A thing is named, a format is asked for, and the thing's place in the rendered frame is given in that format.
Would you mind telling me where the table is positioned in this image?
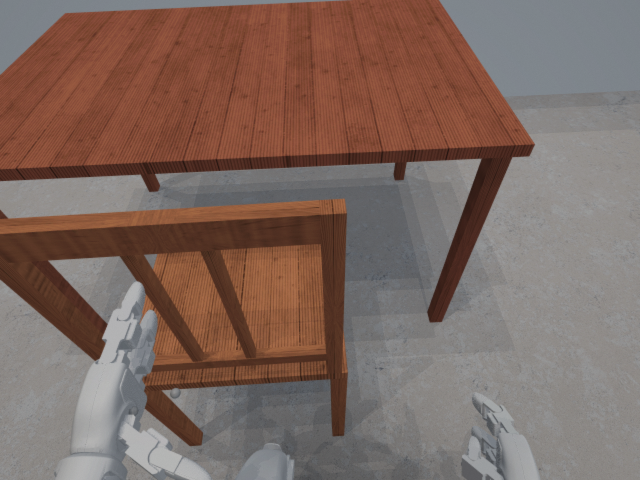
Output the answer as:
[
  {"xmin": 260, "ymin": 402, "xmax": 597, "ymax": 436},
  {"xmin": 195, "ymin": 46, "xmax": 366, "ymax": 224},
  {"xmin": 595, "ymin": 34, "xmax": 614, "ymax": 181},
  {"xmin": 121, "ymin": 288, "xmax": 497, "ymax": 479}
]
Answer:
[{"xmin": 0, "ymin": 0, "xmax": 535, "ymax": 334}]

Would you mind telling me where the robot right hand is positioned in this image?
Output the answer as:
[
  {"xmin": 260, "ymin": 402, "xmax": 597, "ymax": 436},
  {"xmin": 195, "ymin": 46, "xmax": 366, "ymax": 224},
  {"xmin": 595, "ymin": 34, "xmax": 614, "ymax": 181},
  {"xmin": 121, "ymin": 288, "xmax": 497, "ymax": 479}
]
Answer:
[{"xmin": 462, "ymin": 392, "xmax": 541, "ymax": 480}]

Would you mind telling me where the robot left forearm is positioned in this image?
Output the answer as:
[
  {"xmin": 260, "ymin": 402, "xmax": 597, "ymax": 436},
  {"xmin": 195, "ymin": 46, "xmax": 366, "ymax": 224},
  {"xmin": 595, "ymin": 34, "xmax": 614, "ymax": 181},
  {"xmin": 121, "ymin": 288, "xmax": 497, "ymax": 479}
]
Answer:
[{"xmin": 54, "ymin": 453, "xmax": 128, "ymax": 480}]

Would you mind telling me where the robot left thigh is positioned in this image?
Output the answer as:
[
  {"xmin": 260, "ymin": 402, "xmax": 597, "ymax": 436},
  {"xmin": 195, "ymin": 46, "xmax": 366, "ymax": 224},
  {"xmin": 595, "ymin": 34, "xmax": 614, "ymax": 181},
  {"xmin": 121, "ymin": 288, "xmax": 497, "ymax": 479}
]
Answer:
[{"xmin": 235, "ymin": 449, "xmax": 295, "ymax": 480}]

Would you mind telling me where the robot left hand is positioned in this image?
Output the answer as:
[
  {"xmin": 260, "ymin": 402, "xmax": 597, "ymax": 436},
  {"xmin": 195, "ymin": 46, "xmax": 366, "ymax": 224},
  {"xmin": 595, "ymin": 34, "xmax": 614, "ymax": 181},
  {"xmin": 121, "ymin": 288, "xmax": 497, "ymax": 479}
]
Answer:
[{"xmin": 70, "ymin": 281, "xmax": 212, "ymax": 480}]

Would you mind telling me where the chair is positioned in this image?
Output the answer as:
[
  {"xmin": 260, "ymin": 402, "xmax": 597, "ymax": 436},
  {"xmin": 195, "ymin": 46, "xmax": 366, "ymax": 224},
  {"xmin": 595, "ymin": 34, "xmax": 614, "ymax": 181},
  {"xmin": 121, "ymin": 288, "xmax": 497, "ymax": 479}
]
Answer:
[{"xmin": 0, "ymin": 199, "xmax": 348, "ymax": 446}]

